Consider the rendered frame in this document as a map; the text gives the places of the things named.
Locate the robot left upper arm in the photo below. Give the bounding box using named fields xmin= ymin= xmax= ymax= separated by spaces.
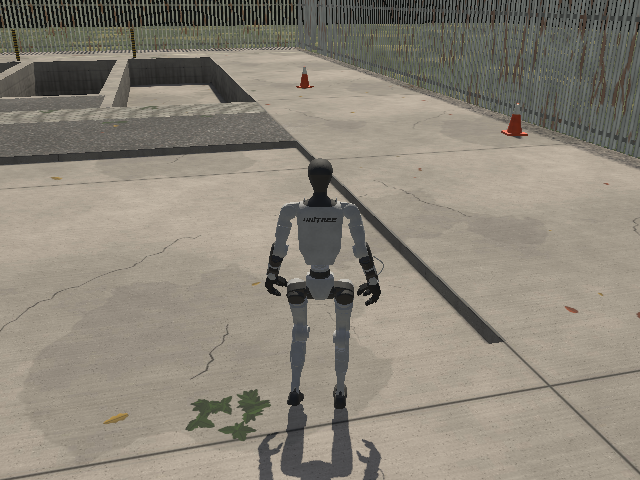
xmin=272 ymin=202 xmax=299 ymax=257

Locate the humanoid robot torso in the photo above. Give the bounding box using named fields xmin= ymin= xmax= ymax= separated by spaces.
xmin=296 ymin=197 xmax=344 ymax=300

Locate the robot right upper arm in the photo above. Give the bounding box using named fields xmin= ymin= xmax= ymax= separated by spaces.
xmin=341 ymin=202 xmax=369 ymax=258

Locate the robot left hand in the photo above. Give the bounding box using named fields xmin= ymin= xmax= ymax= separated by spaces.
xmin=265 ymin=276 xmax=288 ymax=296

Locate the robot right forearm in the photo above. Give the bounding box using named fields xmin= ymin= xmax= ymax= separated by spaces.
xmin=359 ymin=242 xmax=379 ymax=285

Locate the robot left forearm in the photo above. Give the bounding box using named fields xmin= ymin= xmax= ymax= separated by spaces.
xmin=266 ymin=242 xmax=284 ymax=280

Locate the robot right hand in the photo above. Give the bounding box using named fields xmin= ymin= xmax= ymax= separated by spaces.
xmin=357 ymin=282 xmax=381 ymax=306

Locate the robot left thigh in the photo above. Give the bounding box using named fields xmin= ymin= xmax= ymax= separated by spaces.
xmin=286 ymin=278 xmax=310 ymax=341

